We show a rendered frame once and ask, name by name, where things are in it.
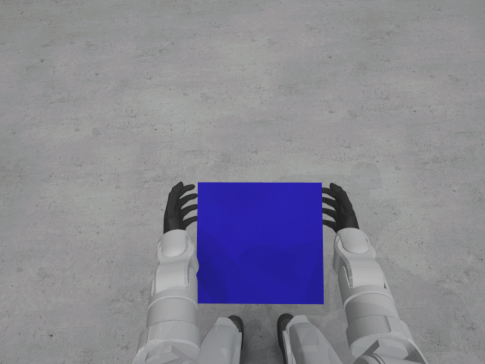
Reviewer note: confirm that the robot right forearm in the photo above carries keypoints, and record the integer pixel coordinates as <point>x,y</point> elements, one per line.
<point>374,325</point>

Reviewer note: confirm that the robot right hand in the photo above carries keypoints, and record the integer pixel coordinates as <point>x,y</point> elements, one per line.
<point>344,215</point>

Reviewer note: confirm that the robot right shin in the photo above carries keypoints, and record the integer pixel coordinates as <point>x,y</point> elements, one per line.
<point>297,319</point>

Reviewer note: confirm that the robot left hand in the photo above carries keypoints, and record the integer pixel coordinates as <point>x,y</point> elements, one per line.
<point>173,216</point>

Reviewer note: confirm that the right robot foot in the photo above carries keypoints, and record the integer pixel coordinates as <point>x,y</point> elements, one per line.
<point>282,321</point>

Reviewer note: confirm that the robot left forearm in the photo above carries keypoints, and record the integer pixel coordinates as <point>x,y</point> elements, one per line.
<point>171,329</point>

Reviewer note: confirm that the carton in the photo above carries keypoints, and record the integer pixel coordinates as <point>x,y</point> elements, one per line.
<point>260,243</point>

